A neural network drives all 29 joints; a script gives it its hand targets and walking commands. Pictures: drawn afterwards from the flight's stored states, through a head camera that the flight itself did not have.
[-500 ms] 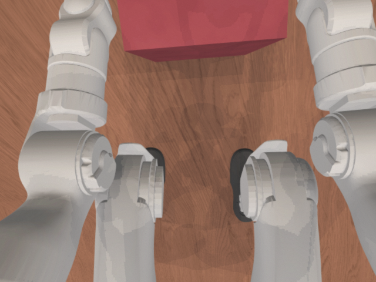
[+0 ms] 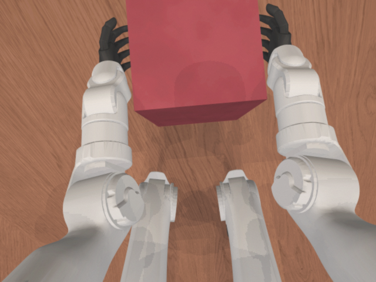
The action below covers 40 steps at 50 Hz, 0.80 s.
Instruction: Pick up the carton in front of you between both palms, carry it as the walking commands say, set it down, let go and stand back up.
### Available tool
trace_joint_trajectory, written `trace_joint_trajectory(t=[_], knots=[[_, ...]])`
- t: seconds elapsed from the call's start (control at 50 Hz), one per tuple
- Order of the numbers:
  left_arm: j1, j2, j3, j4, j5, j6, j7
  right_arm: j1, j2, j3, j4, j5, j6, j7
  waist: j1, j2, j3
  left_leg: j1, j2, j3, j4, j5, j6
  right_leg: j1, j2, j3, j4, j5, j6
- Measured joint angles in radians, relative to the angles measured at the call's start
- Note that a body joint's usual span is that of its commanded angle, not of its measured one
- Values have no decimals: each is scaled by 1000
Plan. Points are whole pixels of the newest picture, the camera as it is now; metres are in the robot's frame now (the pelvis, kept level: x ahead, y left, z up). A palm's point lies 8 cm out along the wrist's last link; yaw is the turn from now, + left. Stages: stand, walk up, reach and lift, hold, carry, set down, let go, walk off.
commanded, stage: reach and lift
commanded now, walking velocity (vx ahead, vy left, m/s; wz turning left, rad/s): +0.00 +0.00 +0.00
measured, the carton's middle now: (194, 70) +0.53 -0.01 -0.14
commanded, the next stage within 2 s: none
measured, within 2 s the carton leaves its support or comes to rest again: neither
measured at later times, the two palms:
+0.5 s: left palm (65, 43) +0.48 +0.15 +0.09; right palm (328, 28) +0.49 -0.15 +0.08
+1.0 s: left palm out of the picture +0.43 +0.15 +0.24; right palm out of the picture +0.43 -0.15 +0.23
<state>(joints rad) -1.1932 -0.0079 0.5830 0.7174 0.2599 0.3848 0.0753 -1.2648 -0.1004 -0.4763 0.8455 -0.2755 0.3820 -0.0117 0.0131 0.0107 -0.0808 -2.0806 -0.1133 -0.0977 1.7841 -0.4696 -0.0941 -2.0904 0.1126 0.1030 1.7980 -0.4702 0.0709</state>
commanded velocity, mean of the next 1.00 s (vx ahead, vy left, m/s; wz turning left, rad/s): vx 0.00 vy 0.00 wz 0.00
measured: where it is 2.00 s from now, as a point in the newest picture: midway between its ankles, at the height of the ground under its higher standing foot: (195, 222)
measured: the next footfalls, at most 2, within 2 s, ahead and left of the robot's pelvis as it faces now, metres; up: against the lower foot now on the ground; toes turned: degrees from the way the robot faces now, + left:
none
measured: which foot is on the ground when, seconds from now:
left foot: down 0.00-1.00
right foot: down 0.00-1.00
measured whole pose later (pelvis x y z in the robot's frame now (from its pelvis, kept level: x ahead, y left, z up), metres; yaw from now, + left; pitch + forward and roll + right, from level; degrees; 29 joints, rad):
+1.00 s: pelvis +0.09 +0.00 +0.25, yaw -1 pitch +18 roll +0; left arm -0.42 -0.15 0.37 0.53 0.23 0.37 0.04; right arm -0.44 0.13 -0.35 0.55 -0.24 0.38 -0.02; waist 0.00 0.01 -0.17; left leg -0.80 -0.06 -0.14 0.83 -0.34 -0.03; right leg -0.80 0.07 0.14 0.83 -0.34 0.03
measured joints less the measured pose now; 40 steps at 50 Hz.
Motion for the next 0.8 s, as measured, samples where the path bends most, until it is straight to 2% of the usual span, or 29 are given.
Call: trace_joint_trajectory(t=[0.24,0.54,0.8], knots=[[170,-39,-74,-122,-42,40,1,189,58,52,-160,47,49,-7,-3,4,-79,166,6,-4,-144,-8,13,169,-5,10,-147,-9,0],[420,-88,-119,-99,-39,-14,-10,455,140,60,-169,39,-4,-11,-7,-2,-151,556,16,-22,-414,2,31,562,-19,15,-420,1,-19],[615,-124,-169,-140,-38,-35,-25,667,194,92,-236,44,-26,-10,-4,-4,-128,931,34,-32,-694,61,47,938,-29,30,-704,62,-29]])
